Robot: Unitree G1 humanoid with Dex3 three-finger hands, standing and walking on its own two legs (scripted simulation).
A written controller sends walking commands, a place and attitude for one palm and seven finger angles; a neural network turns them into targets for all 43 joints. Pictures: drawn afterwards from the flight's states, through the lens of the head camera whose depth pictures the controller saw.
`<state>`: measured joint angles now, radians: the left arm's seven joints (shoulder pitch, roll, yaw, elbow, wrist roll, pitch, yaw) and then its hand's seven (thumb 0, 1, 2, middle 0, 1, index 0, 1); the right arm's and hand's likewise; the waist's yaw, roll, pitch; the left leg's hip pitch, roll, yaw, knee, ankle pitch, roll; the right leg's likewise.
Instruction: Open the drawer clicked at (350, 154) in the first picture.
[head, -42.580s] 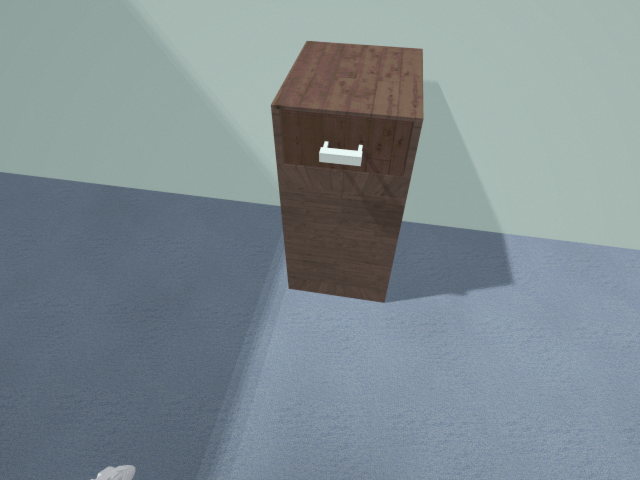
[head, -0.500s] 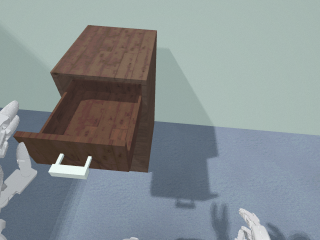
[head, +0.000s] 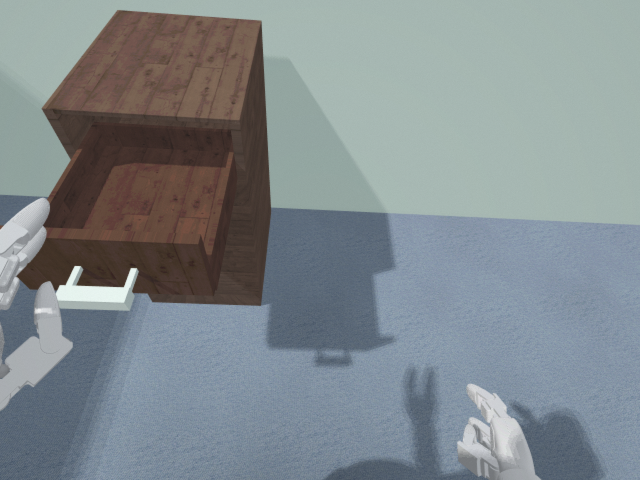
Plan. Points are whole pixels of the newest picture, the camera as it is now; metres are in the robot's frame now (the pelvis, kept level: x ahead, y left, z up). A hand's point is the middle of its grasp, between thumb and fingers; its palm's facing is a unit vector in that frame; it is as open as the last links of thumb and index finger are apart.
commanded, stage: step back with the hand held close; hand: left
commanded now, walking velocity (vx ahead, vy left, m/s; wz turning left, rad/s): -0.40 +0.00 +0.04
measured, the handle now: (100, 285) +0.40 +0.37 -0.09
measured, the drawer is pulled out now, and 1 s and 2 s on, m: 0.30 0.30 0.30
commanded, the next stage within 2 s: stop stepping back and stand still in 0.04 s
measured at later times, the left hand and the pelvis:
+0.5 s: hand out of the picture +0.08 +0.18 +0.15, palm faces +0.36 -0.80 -0.48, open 7.4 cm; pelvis -0.10 -0.06 +0.01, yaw +1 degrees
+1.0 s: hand out of the picture +0.05 +0.19 +0.15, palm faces +0.44 -0.78 -0.45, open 7.4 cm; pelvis -0.11 -0.06 +0.00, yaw +4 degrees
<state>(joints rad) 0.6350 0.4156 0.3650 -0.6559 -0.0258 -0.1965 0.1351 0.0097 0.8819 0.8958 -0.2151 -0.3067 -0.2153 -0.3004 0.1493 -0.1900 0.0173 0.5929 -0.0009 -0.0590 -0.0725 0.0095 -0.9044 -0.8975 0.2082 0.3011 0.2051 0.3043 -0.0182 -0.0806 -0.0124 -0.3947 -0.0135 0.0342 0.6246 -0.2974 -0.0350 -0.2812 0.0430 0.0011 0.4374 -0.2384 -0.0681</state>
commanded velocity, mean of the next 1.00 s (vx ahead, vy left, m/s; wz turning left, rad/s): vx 0.09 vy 0.08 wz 0.00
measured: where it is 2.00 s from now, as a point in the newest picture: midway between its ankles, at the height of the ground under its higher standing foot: outside the picture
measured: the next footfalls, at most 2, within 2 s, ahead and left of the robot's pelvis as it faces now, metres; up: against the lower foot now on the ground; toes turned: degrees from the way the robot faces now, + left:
left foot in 0.02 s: +0.03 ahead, +0.12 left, +0.00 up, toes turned +2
left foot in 0.66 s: -0.12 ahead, +0.09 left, +0.00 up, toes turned +3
